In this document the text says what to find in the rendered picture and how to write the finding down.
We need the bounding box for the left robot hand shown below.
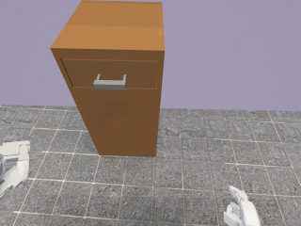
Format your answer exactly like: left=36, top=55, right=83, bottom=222
left=0, top=140, right=33, bottom=200

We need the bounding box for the right robot hand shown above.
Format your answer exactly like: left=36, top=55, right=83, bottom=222
left=223, top=186, right=261, bottom=226

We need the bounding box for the cabinet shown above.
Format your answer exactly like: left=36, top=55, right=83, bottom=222
left=50, top=0, right=165, bottom=157

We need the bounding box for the handle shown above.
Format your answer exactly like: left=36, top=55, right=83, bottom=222
left=93, top=73, right=127, bottom=89

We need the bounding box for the drawer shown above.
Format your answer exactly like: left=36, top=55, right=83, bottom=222
left=62, top=58, right=158, bottom=89

